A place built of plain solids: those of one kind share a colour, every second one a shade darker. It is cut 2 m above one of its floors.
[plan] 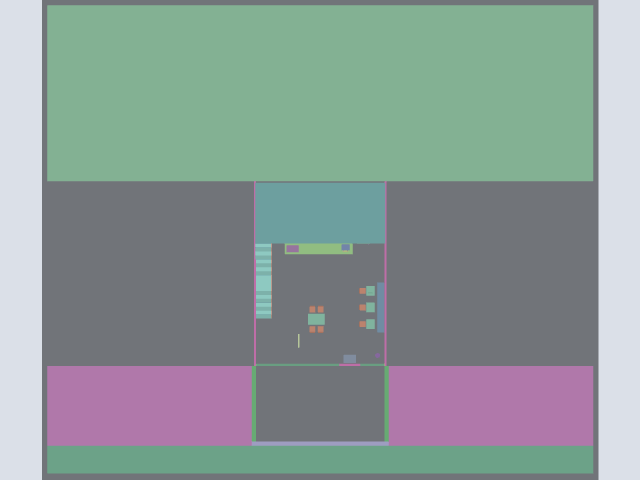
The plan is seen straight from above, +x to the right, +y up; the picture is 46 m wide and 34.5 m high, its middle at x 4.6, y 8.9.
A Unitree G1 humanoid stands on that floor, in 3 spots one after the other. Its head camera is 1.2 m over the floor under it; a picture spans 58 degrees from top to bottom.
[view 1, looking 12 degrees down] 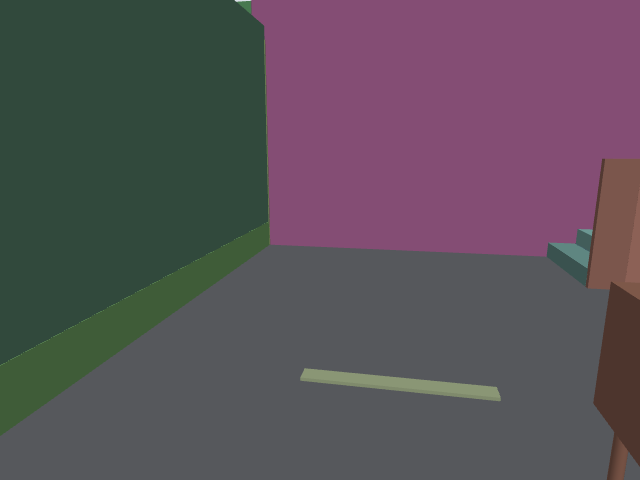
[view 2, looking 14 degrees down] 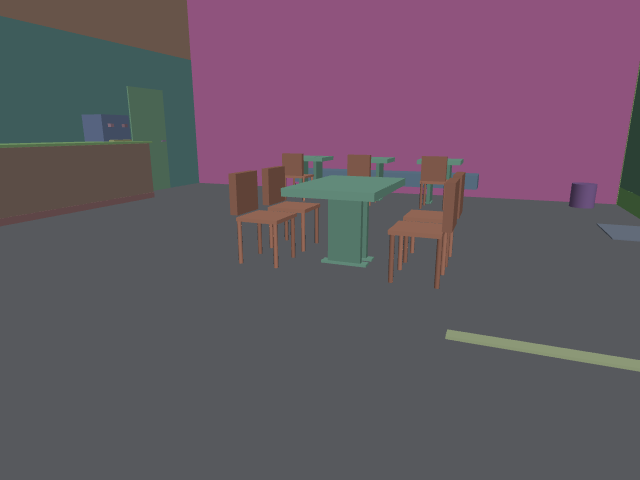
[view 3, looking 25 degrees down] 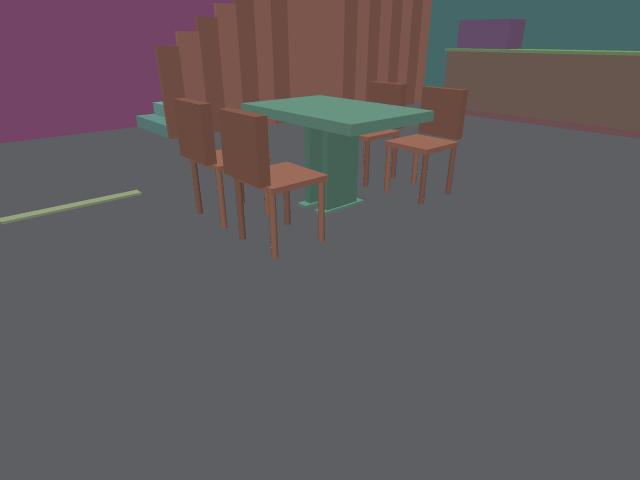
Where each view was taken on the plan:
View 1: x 5.14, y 1.65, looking -169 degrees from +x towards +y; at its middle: wall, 5.35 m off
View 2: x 0.55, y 1.96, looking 22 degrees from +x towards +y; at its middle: ground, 4.96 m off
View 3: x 6.74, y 1.00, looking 139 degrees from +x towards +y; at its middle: side_chair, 2.79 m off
